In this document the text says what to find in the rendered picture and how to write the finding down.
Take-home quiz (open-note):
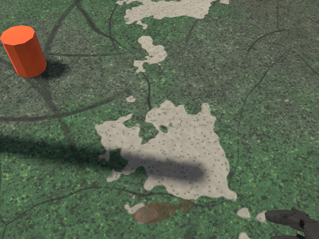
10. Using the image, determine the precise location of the right robot hand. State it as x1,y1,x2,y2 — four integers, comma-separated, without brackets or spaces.
264,208,319,239

